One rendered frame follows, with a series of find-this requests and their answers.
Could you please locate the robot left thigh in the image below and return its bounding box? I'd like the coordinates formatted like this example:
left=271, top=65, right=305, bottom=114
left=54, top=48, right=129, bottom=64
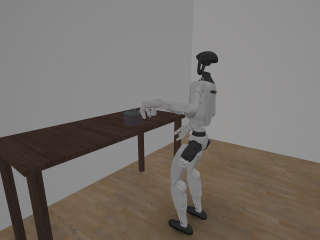
left=170, top=142, right=198, bottom=194

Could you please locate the robot right upper arm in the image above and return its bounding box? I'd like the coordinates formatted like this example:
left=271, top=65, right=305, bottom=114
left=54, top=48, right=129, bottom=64
left=212, top=100, right=216, bottom=117

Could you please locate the pot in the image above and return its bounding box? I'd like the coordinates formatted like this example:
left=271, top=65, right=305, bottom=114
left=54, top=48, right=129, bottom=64
left=122, top=115, right=143, bottom=127

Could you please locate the robot right forearm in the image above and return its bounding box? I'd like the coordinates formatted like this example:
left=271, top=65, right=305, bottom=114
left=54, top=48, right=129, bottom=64
left=187, top=123, right=194, bottom=130

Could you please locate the table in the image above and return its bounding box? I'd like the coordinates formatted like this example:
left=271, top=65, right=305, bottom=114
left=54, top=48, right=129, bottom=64
left=0, top=107, right=185, bottom=240

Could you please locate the left robot hand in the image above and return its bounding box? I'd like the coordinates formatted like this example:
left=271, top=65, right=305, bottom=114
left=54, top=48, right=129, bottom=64
left=139, top=100, right=157, bottom=119

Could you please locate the robot left upper arm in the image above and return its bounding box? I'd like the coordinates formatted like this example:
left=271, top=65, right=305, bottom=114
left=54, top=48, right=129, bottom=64
left=184, top=80, right=205, bottom=119

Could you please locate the lid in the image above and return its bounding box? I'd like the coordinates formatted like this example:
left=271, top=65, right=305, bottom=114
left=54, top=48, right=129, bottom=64
left=123, top=110, right=141, bottom=116

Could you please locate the robot left forearm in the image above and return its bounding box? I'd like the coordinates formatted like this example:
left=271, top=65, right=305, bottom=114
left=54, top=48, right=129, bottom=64
left=154, top=98, right=194, bottom=115

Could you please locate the right robot hand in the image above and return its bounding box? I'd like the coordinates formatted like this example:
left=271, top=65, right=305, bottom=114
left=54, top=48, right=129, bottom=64
left=172, top=125, right=191, bottom=141

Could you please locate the robot right foot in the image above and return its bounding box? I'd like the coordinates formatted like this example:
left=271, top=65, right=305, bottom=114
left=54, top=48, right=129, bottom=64
left=186, top=206, right=207, bottom=220

